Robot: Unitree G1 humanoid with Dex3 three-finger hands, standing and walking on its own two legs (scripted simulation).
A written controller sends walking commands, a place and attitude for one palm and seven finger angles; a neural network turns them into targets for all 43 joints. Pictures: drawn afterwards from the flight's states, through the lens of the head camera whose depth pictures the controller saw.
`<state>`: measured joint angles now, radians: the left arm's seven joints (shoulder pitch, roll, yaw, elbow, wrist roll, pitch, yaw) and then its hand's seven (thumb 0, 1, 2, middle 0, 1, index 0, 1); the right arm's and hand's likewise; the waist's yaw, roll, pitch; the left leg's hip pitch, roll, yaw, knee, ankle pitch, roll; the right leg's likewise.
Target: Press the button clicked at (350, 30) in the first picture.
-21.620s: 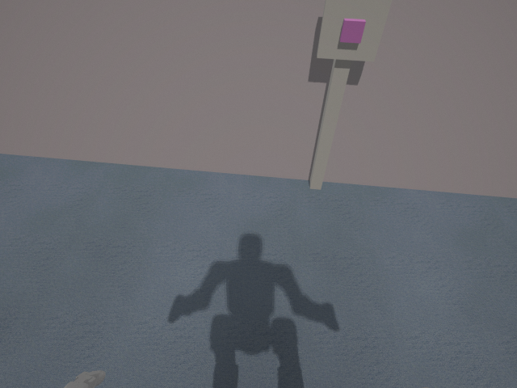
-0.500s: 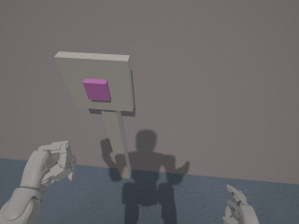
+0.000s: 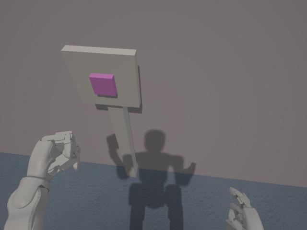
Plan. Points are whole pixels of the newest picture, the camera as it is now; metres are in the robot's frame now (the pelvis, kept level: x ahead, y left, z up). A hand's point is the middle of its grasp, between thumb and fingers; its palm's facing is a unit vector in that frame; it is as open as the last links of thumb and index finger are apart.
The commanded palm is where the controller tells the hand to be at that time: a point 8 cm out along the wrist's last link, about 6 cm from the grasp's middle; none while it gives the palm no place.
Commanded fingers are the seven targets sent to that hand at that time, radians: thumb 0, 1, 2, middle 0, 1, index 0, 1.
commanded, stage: aim a knuckle at the button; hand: left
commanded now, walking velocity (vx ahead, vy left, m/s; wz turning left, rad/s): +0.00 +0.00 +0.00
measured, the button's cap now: (104, 84) +0.51 +0.20 +0.09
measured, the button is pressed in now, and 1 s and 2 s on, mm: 0 0 0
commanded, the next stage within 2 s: press the button with the knuckle in 1.84 s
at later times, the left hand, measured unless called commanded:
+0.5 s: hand (90, 135) +0.33 +0.19 +0.07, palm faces -0.06 -1.00 -0.04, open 3.1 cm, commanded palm +0.31 +0.25 +0.08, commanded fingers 0.00 0.90 0.90 -1.30 -1.50 -1.30 -1.50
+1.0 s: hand (100, 115) +0.40 +0.19 +0.07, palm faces -0.06 -1.00 -0.02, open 3.1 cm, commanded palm +0.38 +0.24 +0.07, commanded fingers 0.00 0.90 0.90 -1.30 -1.50 -1.30 -1.50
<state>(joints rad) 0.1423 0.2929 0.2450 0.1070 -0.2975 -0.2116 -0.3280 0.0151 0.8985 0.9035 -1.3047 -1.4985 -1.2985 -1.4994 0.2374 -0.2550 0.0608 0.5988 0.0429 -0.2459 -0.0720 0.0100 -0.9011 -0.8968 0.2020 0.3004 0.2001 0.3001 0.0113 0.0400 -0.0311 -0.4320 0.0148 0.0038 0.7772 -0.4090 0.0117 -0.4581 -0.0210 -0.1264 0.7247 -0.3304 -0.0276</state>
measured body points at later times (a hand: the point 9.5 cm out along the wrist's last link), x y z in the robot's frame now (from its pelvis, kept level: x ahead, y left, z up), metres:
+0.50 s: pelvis +0.00 +0.00 +0.00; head +0.04 +0.00 +0.45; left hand +0.32 +0.25 +0.08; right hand +0.14 -0.24 -0.09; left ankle +0.00 +0.11 -0.71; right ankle +0.03 -0.10 -0.71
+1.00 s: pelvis +0.00 +0.00 -0.01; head +0.06 +0.00 +0.44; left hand +0.40 +0.24 +0.07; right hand +0.09 -0.26 -0.11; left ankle +0.00 +0.11 -0.71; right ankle +0.03 -0.10 -0.71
